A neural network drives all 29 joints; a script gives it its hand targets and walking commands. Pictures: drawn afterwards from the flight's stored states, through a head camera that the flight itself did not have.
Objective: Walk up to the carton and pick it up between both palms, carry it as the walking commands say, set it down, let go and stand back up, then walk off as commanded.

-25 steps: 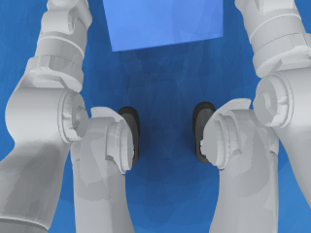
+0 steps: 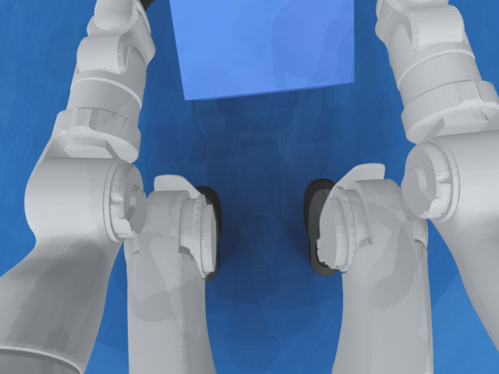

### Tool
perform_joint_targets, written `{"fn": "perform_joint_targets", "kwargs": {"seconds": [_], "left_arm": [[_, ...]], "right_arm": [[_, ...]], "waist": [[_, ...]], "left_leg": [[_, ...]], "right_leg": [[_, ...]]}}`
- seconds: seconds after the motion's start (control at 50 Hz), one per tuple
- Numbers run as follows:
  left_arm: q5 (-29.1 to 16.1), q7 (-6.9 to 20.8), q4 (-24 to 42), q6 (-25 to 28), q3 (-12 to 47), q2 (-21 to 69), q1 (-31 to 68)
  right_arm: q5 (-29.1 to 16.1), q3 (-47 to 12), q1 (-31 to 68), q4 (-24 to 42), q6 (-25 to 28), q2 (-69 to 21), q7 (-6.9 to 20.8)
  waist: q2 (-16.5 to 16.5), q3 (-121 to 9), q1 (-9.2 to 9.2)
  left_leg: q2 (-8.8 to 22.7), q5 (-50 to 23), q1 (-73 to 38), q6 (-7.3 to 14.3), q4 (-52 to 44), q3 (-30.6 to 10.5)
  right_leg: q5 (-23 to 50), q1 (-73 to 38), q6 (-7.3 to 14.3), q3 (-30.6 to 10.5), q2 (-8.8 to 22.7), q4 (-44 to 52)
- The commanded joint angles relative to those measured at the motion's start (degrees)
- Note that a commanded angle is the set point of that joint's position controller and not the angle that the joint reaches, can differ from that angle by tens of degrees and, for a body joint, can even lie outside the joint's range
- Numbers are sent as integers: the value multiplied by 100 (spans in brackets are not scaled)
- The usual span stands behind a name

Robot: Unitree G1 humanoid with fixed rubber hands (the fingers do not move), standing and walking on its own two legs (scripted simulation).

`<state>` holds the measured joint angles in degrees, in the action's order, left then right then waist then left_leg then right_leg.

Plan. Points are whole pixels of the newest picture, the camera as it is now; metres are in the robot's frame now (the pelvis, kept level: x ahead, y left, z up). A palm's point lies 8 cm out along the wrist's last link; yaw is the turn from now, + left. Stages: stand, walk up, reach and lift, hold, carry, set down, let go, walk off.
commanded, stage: reach and lift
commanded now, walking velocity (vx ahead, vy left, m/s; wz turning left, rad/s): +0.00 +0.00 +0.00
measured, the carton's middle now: out of the picture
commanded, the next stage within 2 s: none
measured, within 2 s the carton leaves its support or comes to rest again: leaves its support in 0.02 s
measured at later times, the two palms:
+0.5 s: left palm out of the picture +0.54 +0.14 -0.11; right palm out of the picture +0.55 -0.16 -0.10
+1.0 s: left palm out of the picture +0.52 +0.13 -0.04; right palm out of the picture +0.53 -0.16 -0.04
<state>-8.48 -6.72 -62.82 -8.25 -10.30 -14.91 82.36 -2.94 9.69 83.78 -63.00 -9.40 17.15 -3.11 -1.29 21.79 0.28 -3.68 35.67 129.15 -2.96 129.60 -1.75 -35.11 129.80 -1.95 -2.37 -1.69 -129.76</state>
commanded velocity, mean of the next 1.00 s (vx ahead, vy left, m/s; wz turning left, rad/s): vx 0.00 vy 0.00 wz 0.00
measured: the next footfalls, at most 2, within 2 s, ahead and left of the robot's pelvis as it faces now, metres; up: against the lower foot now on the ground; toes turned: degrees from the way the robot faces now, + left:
none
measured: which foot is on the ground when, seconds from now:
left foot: down 0.00-1.00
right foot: down 0.00-1.00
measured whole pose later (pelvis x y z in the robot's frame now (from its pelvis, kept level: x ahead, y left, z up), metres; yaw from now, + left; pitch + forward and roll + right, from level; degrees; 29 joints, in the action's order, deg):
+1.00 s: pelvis +0.00 +0.00 +0.06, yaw +0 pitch +47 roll +1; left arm 7.6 -13.5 -42.3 -16.6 -25.2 -1.0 69.1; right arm 11.2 23.4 71.3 -44.9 -17.8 5.2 -7.0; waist -0.6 -1.7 0.1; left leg -6.1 31.4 129.7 -3.7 113.9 -3.1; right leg -30.6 130.3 -4.0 -4.5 -5.3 -113.8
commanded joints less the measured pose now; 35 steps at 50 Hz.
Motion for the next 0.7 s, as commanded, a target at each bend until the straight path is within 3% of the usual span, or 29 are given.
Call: {"fn": "perform_joint_targets", "kwargs": {"seconds": [0.0, 0.12, 0.34, 0.54, 0.68], "left_arm": [[-423, 1439, 1599, 233, 1616, 5481, 3529], [-265, 1340, 1716, 84, 1573, 5599, 3709], [202, 1412, 1910, -299, 1312, 5976, 3829], [545, 1554, 1970, -551, 1167, 6309, 3463], [532, 1582, 2230, -592, 1413, 6574, 3251]], "right_arm": [[-545, -1572, 3071, 1260, 196, -5487, 1439], [-535, -1653, 3409, 1497, 90, -5575, 1380], [-138, -1286, 3270, 1375, -261, -5945, 1425], [257, -1192, 2945, 1574, -519, -6401, 1449], [331, -1432, 2775, 2003, -585, -6749, 1378]], "waist": [[174, -7123, 57], [228, -7606, -39], [130, -7985, 5], [233, -8430, -54], [335, -9387, -46]], "left_leg": [[-456, -2723, -3083, 145, -850, 632], [-456, -2391, -3258, 135, -1018, 726], [-455, -1858, -3272, 108, -1394, 814], [-490, -2019, -3112, 104, -1666, 844], [-540, -2427, -3306, 76, -1811, 871]], "right_leg": [[2798, -3327, 149, 585, -460, 890], [2460, -3483, 107, 660, -488, 1049], [1935, -3440, 118, 756, -528, 1422], [2167, -3580, 82, 759, -603, 1725], [2690, -4068, 26, 741, -647, 1890]]}}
